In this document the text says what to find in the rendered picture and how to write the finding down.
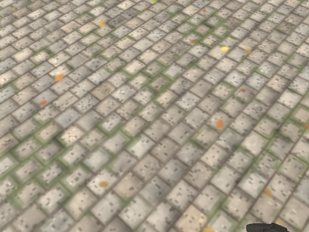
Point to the right robot hand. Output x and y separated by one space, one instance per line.
265 227

